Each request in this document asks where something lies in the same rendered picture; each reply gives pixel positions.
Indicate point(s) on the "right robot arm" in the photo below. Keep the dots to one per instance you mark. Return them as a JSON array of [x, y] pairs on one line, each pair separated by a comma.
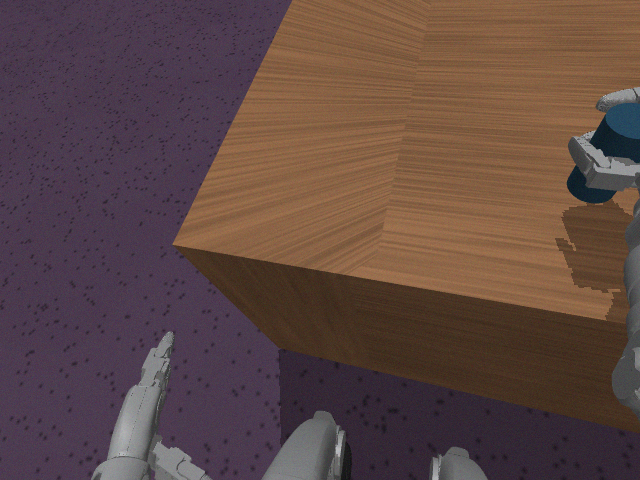
[[626, 375]]

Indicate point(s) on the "right robot hand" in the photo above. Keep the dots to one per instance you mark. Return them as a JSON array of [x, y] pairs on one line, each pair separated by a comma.
[[609, 173]]

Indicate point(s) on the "left robot hand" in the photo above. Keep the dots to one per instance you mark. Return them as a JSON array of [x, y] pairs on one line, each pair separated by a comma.
[[136, 430]]

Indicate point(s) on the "left robot arm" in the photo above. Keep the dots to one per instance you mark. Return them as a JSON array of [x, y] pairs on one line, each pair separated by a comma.
[[123, 468]]

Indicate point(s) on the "can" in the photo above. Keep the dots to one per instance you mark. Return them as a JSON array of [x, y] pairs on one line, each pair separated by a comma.
[[618, 135]]

